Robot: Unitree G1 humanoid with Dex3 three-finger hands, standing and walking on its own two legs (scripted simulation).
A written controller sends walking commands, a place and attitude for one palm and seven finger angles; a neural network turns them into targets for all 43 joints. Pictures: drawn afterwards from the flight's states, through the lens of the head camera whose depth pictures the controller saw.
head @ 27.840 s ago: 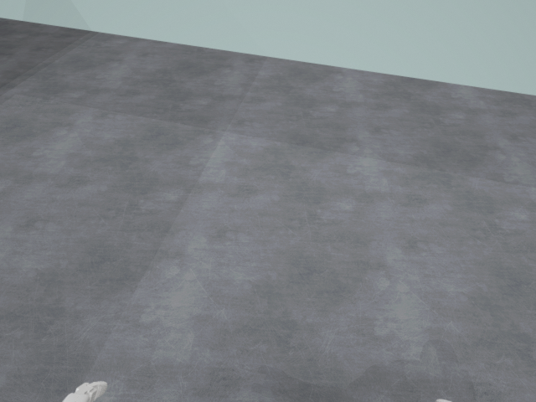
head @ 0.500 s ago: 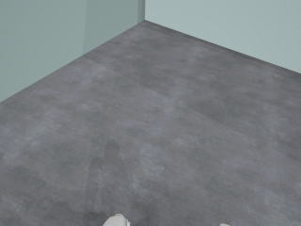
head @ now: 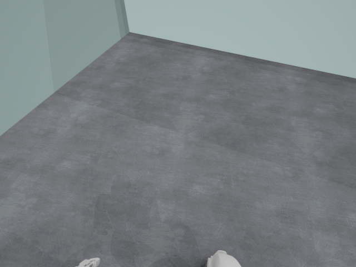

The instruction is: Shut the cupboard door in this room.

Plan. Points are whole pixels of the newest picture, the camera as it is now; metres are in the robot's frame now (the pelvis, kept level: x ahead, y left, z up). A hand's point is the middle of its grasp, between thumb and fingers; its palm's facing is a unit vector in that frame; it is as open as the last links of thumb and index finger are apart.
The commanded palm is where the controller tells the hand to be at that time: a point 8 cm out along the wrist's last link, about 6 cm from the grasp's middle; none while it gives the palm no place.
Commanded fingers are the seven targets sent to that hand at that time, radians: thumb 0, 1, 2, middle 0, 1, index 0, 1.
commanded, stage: walk around to get in front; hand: left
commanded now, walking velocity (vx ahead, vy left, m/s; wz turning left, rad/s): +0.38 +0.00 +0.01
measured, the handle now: out of the picture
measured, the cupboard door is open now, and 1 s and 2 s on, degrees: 83 83 83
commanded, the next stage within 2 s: walk to a spot facing it in 0.94 s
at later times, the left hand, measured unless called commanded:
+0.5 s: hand out of the picture +0.14 +0.15 -0.18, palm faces +0.18 -0.97 -0.15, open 7.3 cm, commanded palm none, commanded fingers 0.00 0.90 0.90 -0.20 -0.30 -0.20 -0.30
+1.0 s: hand (117, 163) +0.47 +0.22 -0.16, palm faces +0.04 -0.98 -0.18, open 7.4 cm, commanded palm none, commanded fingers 0.00 0.90 0.90 -0.20 -0.30 -0.20 -0.30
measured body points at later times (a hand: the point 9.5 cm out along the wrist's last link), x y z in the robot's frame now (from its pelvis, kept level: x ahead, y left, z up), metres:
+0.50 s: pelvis +0.19 -0.02 +0.00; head +0.21 +0.01 +0.45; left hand +0.13 +0.20 -0.16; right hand +0.32 -0.25 -0.13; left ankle +0.28 +0.12 -0.71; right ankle +0.14 -0.13 -0.73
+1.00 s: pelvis +0.39 +0.03 +0.00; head +0.40 +0.04 +0.45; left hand +0.47 +0.27 -0.15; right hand +0.31 -0.18 -0.15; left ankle +0.29 +0.11 -0.73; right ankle +0.51 -0.11 -0.67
